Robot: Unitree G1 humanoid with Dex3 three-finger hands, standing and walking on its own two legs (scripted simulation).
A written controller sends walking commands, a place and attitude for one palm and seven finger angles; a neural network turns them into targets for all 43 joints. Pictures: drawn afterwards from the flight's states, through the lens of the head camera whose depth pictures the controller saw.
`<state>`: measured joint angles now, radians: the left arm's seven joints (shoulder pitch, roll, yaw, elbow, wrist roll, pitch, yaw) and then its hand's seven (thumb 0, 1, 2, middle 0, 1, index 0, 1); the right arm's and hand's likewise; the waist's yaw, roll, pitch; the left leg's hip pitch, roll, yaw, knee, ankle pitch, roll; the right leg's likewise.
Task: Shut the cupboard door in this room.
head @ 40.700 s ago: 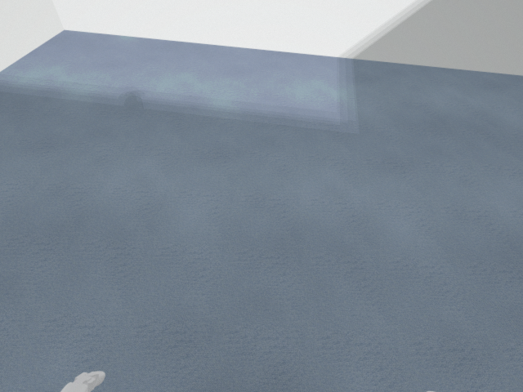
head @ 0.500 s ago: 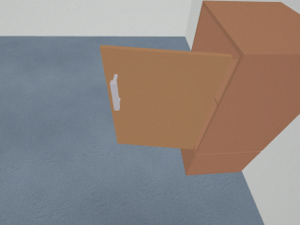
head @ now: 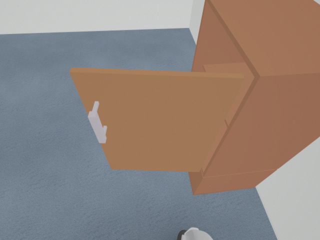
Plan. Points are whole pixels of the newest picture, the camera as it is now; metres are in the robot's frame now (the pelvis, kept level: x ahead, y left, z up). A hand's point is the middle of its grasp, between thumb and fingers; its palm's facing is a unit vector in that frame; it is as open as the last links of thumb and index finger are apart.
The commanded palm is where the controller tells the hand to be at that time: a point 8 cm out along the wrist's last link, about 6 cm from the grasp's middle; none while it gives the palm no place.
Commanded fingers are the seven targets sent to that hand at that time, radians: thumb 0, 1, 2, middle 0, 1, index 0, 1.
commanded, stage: come to a stop and stand still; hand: left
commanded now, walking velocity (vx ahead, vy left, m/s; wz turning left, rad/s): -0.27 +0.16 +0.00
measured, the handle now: (99, 123) +0.43 +0.20 -0.01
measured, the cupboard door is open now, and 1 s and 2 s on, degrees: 82 82 82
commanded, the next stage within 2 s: look again from close up in 1.82 s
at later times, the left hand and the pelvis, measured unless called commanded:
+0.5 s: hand out of the picture +0.02 +0.21 -0.18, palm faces +0.10 -0.98 -0.16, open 7.3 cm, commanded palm none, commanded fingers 0.00 0.90 0.90 -0.20 -0.30 -0.20 -0.30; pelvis -0.03 +0.02 +0.00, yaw +2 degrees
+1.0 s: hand out of the picture -0.09 +0.13 -0.17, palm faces +0.05 -0.99 -0.11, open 7.3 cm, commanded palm none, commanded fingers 0.00 0.90 0.90 -0.20 -0.30 -0.20 -0.30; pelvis -0.06 -0.01 +0.01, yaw +1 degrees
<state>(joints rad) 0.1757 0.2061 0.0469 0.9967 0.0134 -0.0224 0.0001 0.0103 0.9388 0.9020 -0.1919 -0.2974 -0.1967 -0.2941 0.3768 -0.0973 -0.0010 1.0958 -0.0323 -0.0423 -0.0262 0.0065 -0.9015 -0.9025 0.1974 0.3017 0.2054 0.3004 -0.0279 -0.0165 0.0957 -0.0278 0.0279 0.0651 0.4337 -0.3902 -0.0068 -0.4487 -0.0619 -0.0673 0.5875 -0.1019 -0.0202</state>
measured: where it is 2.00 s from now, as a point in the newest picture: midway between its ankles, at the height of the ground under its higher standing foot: outside the picture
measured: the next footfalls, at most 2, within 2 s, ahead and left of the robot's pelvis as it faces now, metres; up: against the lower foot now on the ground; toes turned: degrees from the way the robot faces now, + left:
right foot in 0.02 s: +0.15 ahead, -0.14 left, +0.00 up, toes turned -4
left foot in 0.34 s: +0.04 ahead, +0.10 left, +0.00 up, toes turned +2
